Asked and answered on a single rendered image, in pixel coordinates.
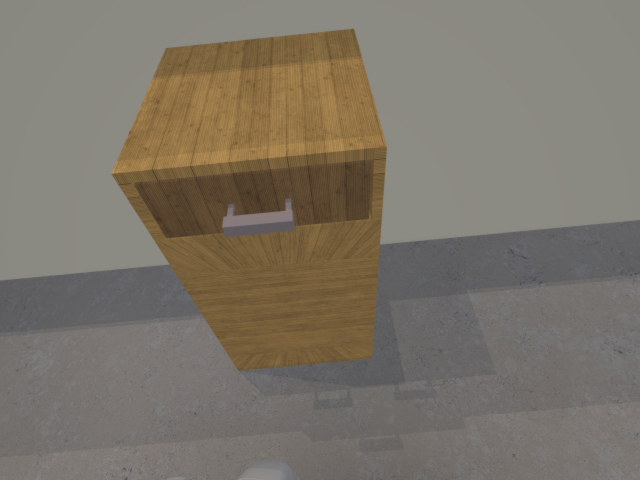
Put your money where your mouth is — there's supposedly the drawer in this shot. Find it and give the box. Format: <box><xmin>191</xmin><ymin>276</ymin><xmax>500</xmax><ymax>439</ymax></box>
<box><xmin>134</xmin><ymin>160</ymin><xmax>371</xmax><ymax>238</ymax></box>

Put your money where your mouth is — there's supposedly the robot left thigh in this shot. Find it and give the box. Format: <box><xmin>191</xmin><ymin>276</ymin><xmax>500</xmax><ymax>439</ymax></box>
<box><xmin>236</xmin><ymin>460</ymin><xmax>299</xmax><ymax>480</ymax></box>

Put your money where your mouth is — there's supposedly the cabinet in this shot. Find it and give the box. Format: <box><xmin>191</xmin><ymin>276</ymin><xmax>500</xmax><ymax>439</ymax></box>
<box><xmin>111</xmin><ymin>29</ymin><xmax>387</xmax><ymax>371</ymax></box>

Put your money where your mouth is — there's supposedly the handle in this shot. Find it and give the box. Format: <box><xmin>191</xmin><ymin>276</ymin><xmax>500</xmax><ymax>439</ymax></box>
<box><xmin>222</xmin><ymin>198</ymin><xmax>295</xmax><ymax>237</ymax></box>

